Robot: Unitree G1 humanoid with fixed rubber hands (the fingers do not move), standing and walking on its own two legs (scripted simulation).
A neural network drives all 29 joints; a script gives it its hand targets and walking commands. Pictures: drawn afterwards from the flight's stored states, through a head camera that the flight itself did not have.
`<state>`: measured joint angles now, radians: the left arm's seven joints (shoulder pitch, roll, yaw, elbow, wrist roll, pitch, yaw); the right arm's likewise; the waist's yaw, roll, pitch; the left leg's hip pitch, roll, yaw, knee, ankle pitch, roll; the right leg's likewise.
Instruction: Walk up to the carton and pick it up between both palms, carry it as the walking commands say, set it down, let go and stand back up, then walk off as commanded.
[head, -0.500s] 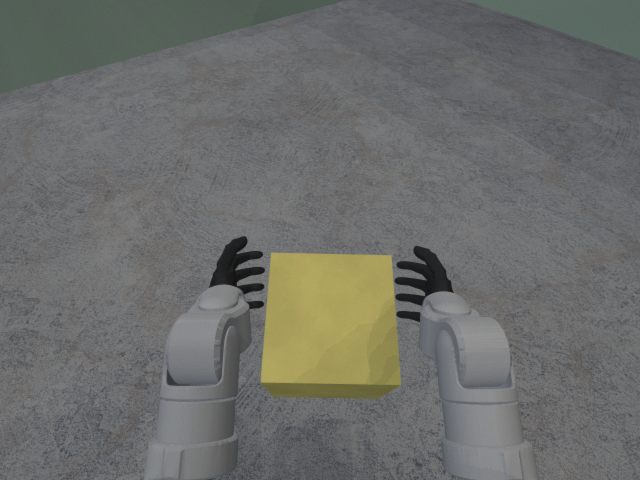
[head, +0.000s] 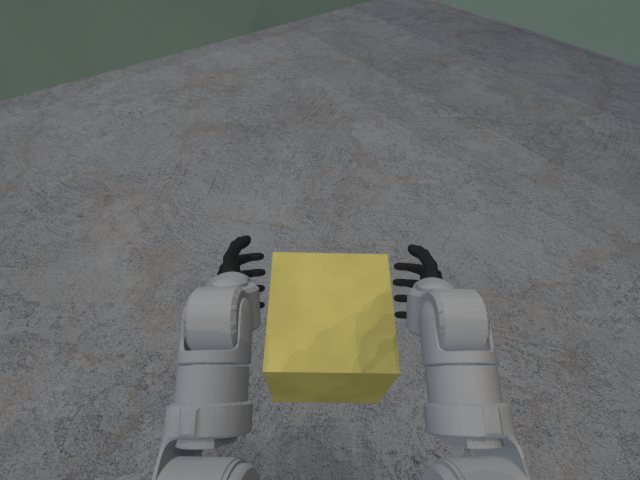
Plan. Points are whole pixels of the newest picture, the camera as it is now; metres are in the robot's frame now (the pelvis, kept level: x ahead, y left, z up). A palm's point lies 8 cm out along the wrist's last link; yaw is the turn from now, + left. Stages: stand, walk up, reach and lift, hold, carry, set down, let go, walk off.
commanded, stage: carry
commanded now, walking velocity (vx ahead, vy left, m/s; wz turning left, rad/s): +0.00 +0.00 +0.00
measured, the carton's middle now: (328, 331) +0.32 +0.00 -0.03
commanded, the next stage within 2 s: none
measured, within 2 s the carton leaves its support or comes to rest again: neither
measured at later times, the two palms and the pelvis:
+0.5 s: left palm (230, 321) +0.28 +0.11 +0.08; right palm (430, 325) +0.27 -0.12 +0.07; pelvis -0.03 +0.00 -0.01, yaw +0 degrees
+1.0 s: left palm (235, 396) +0.19 +0.10 +0.08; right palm (463, 406) +0.18 -0.14 +0.06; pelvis -0.13 -0.01 +0.00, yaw -1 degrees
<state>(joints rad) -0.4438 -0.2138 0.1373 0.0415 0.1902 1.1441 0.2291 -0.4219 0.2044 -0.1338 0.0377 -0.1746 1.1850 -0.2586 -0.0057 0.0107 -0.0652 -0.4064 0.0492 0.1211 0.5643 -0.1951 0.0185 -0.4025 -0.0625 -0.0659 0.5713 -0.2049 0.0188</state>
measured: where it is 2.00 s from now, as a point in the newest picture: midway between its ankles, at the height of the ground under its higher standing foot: outside the picture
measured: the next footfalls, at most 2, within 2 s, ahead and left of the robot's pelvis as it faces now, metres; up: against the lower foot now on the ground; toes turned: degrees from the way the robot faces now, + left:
right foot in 0.88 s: -0.06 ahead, -0.12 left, +0.00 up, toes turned -5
left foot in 1.22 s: -0.17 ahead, +0.14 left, +0.00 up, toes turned +2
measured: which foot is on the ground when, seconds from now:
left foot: down 0.00-0.90, up 0.92-1.00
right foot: down 0.00-0.68, up 0.70-0.86, down 0.88-1.00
